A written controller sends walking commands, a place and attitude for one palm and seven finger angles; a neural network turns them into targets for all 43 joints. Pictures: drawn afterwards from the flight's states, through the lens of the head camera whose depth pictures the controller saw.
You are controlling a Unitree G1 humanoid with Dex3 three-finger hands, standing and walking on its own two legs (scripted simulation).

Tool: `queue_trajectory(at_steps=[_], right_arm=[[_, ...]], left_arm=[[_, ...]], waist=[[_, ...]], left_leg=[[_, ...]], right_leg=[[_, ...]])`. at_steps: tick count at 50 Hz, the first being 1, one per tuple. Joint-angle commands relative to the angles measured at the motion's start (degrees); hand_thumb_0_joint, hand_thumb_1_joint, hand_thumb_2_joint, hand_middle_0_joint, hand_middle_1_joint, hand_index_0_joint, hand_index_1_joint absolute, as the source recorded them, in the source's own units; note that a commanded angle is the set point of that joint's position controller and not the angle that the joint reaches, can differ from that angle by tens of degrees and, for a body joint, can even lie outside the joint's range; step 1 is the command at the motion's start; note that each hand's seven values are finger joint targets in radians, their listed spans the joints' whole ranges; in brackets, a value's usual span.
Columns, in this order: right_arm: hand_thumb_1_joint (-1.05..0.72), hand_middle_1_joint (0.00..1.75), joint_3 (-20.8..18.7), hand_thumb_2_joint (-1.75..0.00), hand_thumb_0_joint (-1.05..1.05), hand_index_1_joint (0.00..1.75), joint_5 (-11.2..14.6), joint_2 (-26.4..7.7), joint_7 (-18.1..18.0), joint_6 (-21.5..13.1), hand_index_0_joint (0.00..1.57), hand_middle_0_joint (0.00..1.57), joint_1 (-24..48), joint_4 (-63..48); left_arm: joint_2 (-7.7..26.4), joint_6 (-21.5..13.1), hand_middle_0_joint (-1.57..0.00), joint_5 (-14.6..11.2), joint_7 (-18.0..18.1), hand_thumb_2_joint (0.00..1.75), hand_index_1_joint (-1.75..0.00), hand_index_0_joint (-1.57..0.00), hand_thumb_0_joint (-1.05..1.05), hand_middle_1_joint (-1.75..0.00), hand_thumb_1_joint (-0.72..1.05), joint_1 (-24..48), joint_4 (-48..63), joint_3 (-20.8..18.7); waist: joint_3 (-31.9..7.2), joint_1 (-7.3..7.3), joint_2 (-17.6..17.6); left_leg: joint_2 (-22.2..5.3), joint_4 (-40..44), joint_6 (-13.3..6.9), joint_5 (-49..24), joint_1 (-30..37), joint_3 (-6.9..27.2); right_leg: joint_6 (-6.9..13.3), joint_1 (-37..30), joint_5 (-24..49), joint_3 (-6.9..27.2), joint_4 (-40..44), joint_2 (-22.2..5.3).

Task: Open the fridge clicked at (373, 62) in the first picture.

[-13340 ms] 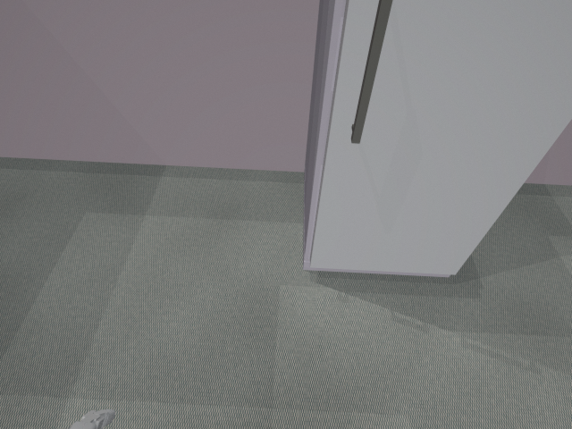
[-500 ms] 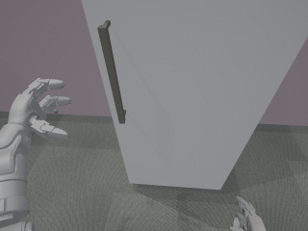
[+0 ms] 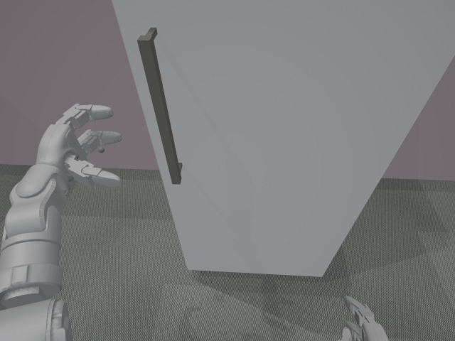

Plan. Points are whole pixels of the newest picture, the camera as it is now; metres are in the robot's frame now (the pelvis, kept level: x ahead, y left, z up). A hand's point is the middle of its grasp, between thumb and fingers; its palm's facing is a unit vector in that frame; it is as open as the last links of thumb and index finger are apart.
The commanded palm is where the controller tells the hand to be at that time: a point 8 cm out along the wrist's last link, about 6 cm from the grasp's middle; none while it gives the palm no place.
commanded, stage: move the hooked fingers beside the handle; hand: left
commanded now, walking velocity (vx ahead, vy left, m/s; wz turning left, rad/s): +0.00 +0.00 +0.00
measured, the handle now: (166, 119) +0.50 +0.16 +0.14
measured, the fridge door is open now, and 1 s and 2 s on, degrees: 0 0 0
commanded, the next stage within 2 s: feel for the door with the fingertips in 1.32 s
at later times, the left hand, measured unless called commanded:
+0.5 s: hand (119, 126) +0.42 +0.22 +0.18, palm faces +0.02 -1.00 -0.01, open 14.0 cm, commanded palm +0.41 +0.27 +0.17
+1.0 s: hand (118, 132) +0.42 +0.23 +0.17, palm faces +0.01 -1.00 -0.01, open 14.0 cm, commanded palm +0.40 +0.27 +0.16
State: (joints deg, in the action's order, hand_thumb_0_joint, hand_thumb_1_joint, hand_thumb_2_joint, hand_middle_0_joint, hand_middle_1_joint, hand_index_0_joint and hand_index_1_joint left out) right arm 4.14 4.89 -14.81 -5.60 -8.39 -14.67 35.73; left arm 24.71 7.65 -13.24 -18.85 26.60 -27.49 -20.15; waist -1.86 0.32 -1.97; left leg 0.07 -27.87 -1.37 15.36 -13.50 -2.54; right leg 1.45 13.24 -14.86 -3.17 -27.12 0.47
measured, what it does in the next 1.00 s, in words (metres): stands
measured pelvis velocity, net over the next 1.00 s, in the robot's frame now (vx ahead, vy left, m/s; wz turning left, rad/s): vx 0.00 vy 0.00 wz -0.01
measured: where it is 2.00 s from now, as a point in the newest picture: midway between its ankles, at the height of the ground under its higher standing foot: outside the picture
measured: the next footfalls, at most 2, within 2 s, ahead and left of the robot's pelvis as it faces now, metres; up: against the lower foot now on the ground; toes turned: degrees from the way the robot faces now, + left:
none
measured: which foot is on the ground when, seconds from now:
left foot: down 0.00-1.00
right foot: down 0.00-1.00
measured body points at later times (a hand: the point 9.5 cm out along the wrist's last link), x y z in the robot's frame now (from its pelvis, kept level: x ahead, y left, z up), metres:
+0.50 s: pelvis -0.01 +0.00 +0.00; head +0.01 -0.01 +0.45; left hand +0.42 +0.28 +0.18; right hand +0.09 -0.27 -0.11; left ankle -0.01 +0.10 -0.74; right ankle -0.01 -0.10 -0.74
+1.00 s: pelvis +0.00 +0.00 +0.00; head +0.02 -0.01 +0.45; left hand +0.41 +0.28 +0.17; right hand +0.09 -0.26 -0.11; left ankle -0.01 +0.10 -0.74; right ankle -0.01 -0.10 -0.74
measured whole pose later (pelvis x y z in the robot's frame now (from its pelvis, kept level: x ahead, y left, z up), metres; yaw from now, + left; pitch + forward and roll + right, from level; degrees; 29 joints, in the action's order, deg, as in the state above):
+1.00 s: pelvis +0.00 +0.00 +0.00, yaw -1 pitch +4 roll -1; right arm 2.3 4.6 -16.4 -4.9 -4.7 -20.0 36.9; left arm 27.0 -0.5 -11.9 -19.3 37.9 -44.7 -20.0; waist -2.7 -1.8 -1.9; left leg -0.7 -30.3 -1.3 16.3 -18.1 -2.8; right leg 1.6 17.5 -15.0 -2.8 -28.4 1.2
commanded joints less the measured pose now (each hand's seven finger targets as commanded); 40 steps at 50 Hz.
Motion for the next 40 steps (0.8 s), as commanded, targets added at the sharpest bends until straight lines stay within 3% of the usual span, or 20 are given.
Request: queue_trajectory(at_steps=[1, 2, 4, 7, 9, 11, 12, 15, 17, 18, 21, 24, 27, 31, 33, 35, 37, 38, 40], right_arm=[[-0.9, 0.3, -3.32, -0.9, 0.0, 0.3, -0.16, -7.6, -0.69, -2.64, 0.2, 0.2, 3.57, -7.94], [-0.9, 0.3, -3.31, -0.9, 0.0, 0.3, -0.17, -7.48, -0.85, -2.66, 0.2, 0.2, 3.49, -7.71], [-0.9, 0.3, -3.36, -0.9, 0.0, 0.3, -0.25, -7.58, -0.84, -2.8, 0.2, 0.2, 3.07, -7.21], [-0.9, 0.3, -3.47, -0.9, 0.0, 0.3, -0.18, -8.1, -1.01, -2.28, 0.2, 0.2, 2.22, -6.17], [-0.9, 0.3, -3.43, -0.9, 0.0, 0.3, -0.02, -8.47, -0.9, -1.64, 0.2, 0.2, 1.73, -5.66], [-0.9, 0.3, -3.52, -0.9, 0.0, 0.3, 0.01, -8.73, -0.93, -1.03, 0.2, 0.2, 1.26, -5.48], [-0.9, 0.3, -3.46, -0.9, 0.0, 0.3, -0.03, -8.79, -0.89, -0.92, 0.2, 0.2, 0.84, -5.37], [-0.9, 0.3, -3.8, -0.9, 0.0, 0.3, -0.36, -8.84, -0.77, -0.67, 0.2, 0.2, -0.24, -5.37], [-0.9, 0.3, -3.75, -0.9, 0.0, 0.3, -0.46, -8.65, -0.75, -0.81, 0.2, 0.2, -0.82, -5.54], [-0.9, 0.3, -3.93, -0.9, 0.0, 0.3, -0.58, -8.9, -0.73, -0.68, 0.2, 0.2, -1.51, -5.13], [-0.9, 0.3, -3.83, -0.9, 0.0, 0.3, -0.42, -9.07, -0.79, -0.73, 0.2, 0.2, -2.59, -4.07], [-0.9, 0.3, -4.15, -0.9, 0.0, 0.3, -0.44, -9.8, -0.6, -0.47, 0.2, 0.2, -4.18, -3.16], [-0.9, 0.3, -4.34, -0.9, 0.0, 0.3, -0.58, -10.12, -0.2, 0.13, 0.2, 0.2, -5.56, -3.22], [-0.9, 0.3, -4.73, -0.9, 0.0, 0.3, -0.95, -10.01, 0.46, 0.51, 0.2, 0.2, -6.04, -4.56], [-0.9, 0.3, -5.05, -0.9, 0.0, 0.3, -1.15, -10.23, 0.55, 0.74, 0.2, 0.2, -6.43, -5.14], [-0.9, 0.3, -5.08, -0.9, 0.0, 0.3, -1.13, -9.9, 0.69, 0.64, 0.2, 0.2, -5.91, -5.61], [-0.9, 0.3, -4.95, -0.9, 0.0, 0.3, -1.0, -9.66, 0.62, 0.66, 0.2, 0.2, -5.51, -5.56], [-0.9, 0.3, -5.04, -0.9, 0.0, 0.3, -0.92, -9.92, 0.55, 1.0, 0.2, 0.2, -5.79, -5.45], [-0.9, 0.3, -4.88, -0.9, 0.0, 0.3, -0.79, -9.82, 0.52, 1.18, 0.2, 0.2, -5.31, -5.58]], left_arm=[[15.16, -5.65, -0.3, -1.05, 0.46, 0.3, -1.2, -0.3, 0.0, -1.2, -0.5, 27.13, 14.13, -3.18], [13.97, -6.19, -0.3, -1.14, 0.4, 0.3, -1.2, -0.3, 0.0, -1.2, -0.5, 28.48, 14.11, -2.11], [12.67, -6.74, -0.3, -1.4, 0.24, 0.3, -1.2, -0.3, 0.0, -1.2, -0.5, 29.59, 13.12, -0.9], [13.65, -6.19, -0.3, -1.18, 0.36, 0.3, -1.2, -0.3, 0.0, -1.2, -0.5, 29.41, 7.86, -1.72], [14.88, -5.16, -0.3, -0.88, 0.54, 0.3, -1.2, -0.3, 0.0, -1.2, -0.5, 28.88, 2.44, -2.43], [16.11, -5.0, -0.3, -0.18, 0.8, 0.3, -1.2, -0.3, 0.0, -1.2, -0.5, 31.07, -0.68, -2.69], [15.51, -5.36, -0.3, 0.02, 0.91, 0.3, -1.2, -0.3, 0.0, -1.2, -0.5, 33.23, -1.43, -1.74], [19.84, -8.21, -0.3, 0.84, 1.38, 0.3, -1.2, -0.3, 0.0, -1.2, -0.5, 37.84, -0.91, -4.33], [18.76, -10.71, -0.3, 0.83, 1.11, 0.3, -1.2, -0.3, 0.0, -1.2, -0.5, 40.72, 0.12, -2.98], [19.24, -11.67, -0.3, 0.82, 0.98, 0.3, -1.2, -0.3, 0.0, -1.2, -0.5, 41.11, -1.24, -3.07], [17.06, -12.86, -0.3, 0.89, 0.16, 0.3, -1.2, -0.3, 0.0, -1.2, -0.5, 43.48, -6.47, -0.89], [17.53, -12.35, -0.3, 0.99, -0.26, 0.3, -1.2, -0.3, 0.0, -1.2, -0.5, 43.43, -13.08, -1.34], [17.8, -11.97, -0.3, 1.75, -0.17, 0.3, -1.2, -0.3, 0.0, -1.2, -0.5, 41.8, -16.83, -1.66], [18.73, -14.47, -0.3, 1.97, 0.54, 0.3, -1.2, -0.3, 0.0, -1.2, -0.5, 41.38, -12.57, -2.76], [22.03, -16.26, -0.3, 1.44, 1.09, 0.3, -1.2, -0.3, 0.0, -1.2, -0.5, 39.91, -9.02, -5.86], [22.63, -17.1, -0.3, 1.39, 1.24, 0.3, -1.2, -0.3, 0.0, -1.2, -0.5, 39.95, -5.35, -7.09], [21.4, -16.64, -0.3, 1.28, 1.19, 0.3, -1.2, -0.3, 0.0, -1.2, -0.5, 39.6, -5.08, -6.36], [23.38, -16.1, -0.3, 1.3, 1.18, 0.3, -1.2, -0.3, 0.0, -1.2, -0.5, 37.36, -6.44, -7.84], [22.97, -14.66, -0.3, 1.86, 0.76, 0.3, -1.2, -0.3, 0.0, -1.2, -0.5, 35.79, -7.0, -7.62]], waist=[[-16.53, -0.68, -2.55], [-16.47, -1.15, -3.72], [-16.55, -1.47, -2.61], [-14.9, -1.45, -1.66], [-12.76, -1.47, 0.79], [-11.58, -1.81, 0.53], [-11.81, -2.25, 0.79], [-16.22, -2.19, -0.51], [-18.6, -2.59, -2.7], [-18.91, -2.86, -0.92], [-16.77, -3.87, -2.6], [-15.08, -4.19, -0.19], [-15.33, -3.46, -0.4], [-19.44, -2.57, -0.85], [-22.36, -1.69, 1.99], [-24.24, -1.36, 0.25], [-21.37, -1.9, -0.74], [-19.81, -1.56, 0.34], [-17.57, -1.48, -2.57]], left_leg=[[-0.7, 1.83, -0.54, -18.27, 9.04, 3.4], [-0.66, 1.73, -0.55, -18.18, 9.69, 3.34], [-0.82, 1.55, -0.64, -18.95, 10.46, 3.66], [-0.61, 1.96, -0.6, -16.33, 8.24, 3.58], [-0.5, 2.16, -0.87, -13.9, 5.46, 3.27], [-0.42, 2.34, -0.91, -11.49, 3.74, 3.15], [-0.36, 2.28, -0.96, -11.1, 3.72, 3.28], [-0.37, 1.34, -1.19, -13.44, 4.65, 3.07], [-0.28, 0.76, -1.15, -14.8, 6.05, 2.91], [-0.65, 0.35, -1.29, -15.12, 6.0, 2.92], [-0.53, 0.52, -1.21, -13.09, 5.44, 3.01], [-0.55, 0.4, -1.33, -11.82, 3.13, 3.01], [-0.34, 0.19, -1.17, -11.99, 1.45, 3.02], [-0.42, -0.43, -1.19, -14.74, 2.32, 2.8], [-0.75, -0.81, -1.46, -17.15, 2.77, 2.61], [-0.71, -0.64, -1.49, -18.72, 4.36, 2.4], [-0.68, -0.38, -1.6, -17.61, 3.69, 1.89], [-0.86, -0.39, -1.81, -17.42, 2.58, 1.62], [-0.59, 0.09, -1.68, -16.71, 2.02, 1.46]], right_leg=[[0.41, -2.65, 18.75, 1.45, 2.03, -0.4], [0.44, -2.0, 18.45, 1.44, 2.2, -0.36], [0.45, -1.54, 18.75, 1.35, 2.21, -0.24], [0.45, -0.94, 17.24, 1.31, 2.45, -0.37], [0.26, -0.63, 16.1, 1.47, 2.77, -0.57], [0.19, 0.29, 13.91, 1.63, 3.04, -0.7], [0.2, 0.63, 13.46, 1.65, 3.0, -0.71], [0.23, -1.67, 15.92, 2.39, 2.34, -0.72], [0.29, -2.1, 17.4, 2.66, 1.82, -0.59], [0.18, -2.02, 17.6, 2.63, 1.62, -0.46], [0.21, 0.47, 15.69, 2.47, 1.85, -0.29], [0.1, 1.53, 15.09, 2.28, 1.76, -0.32], [0.28, 1.75, 15.23, 2.13, 1.06, -0.4], [0.27, -0.36, 17.7, 2.41, -0.04, -0.18], [0.13, -3.16, 20.03, 2.49, -0.64, -0.01], [0.06, -4.44, 22.28, 2.9, -0.9, 0.15], [-0.12, -3.3, 21.86, 2.98, -0.38, 0.18], [-0.09, -3.58, 21.75, 2.87, -0.15, 0.04], [0.05, -2.63, 21.53, 2.93, 0.02, 0.04]])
